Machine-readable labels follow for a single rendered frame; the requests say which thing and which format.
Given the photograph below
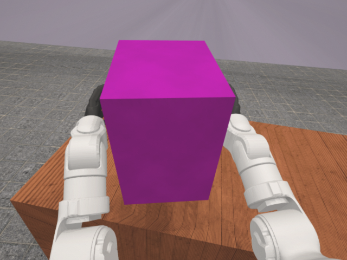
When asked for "right robot forearm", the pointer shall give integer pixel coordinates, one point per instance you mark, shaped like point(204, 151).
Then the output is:
point(265, 189)

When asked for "robot right hand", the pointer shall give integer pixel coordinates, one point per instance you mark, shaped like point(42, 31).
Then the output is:
point(236, 106)

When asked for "left robot upper arm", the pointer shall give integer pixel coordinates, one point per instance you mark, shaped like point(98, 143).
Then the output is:
point(86, 243)

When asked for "left robot forearm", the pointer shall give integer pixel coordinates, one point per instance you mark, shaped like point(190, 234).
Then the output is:
point(85, 172)

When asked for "robot left hand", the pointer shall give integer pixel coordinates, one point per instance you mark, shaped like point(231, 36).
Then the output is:
point(94, 106)

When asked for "pedestal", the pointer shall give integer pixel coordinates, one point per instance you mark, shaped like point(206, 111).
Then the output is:
point(313, 163)

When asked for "carton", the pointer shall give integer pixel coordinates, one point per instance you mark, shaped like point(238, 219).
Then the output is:
point(166, 106)

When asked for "right robot upper arm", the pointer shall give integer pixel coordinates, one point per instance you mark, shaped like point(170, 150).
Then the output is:
point(284, 235)

